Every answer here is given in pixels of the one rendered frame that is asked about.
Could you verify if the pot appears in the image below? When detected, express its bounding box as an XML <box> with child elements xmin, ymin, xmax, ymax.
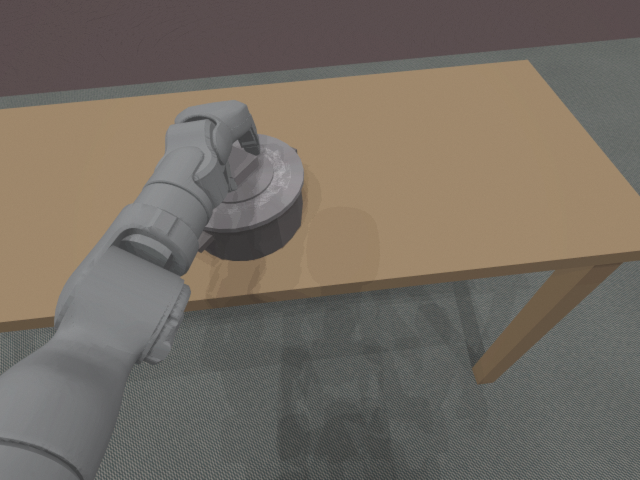
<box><xmin>198</xmin><ymin>147</ymin><xmax>303</xmax><ymax>261</ymax></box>

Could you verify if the left robot forearm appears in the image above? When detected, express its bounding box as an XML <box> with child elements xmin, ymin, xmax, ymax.
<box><xmin>54</xmin><ymin>112</ymin><xmax>233</xmax><ymax>330</ymax></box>

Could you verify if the lid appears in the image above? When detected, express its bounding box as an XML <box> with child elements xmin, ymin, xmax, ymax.
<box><xmin>203</xmin><ymin>134</ymin><xmax>304</xmax><ymax>233</ymax></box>

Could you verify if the robot left upper arm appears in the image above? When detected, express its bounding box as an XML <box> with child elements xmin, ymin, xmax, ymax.
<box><xmin>0</xmin><ymin>245</ymin><xmax>191</xmax><ymax>480</ymax></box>

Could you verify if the knob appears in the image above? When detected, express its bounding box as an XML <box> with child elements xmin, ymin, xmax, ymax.
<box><xmin>228</xmin><ymin>146</ymin><xmax>259</xmax><ymax>187</ymax></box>

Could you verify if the robot left hand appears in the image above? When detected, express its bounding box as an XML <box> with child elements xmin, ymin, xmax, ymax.
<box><xmin>174</xmin><ymin>100</ymin><xmax>260</xmax><ymax>193</ymax></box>

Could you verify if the table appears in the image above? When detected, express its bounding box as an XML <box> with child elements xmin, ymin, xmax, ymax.
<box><xmin>0</xmin><ymin>60</ymin><xmax>640</xmax><ymax>385</ymax></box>

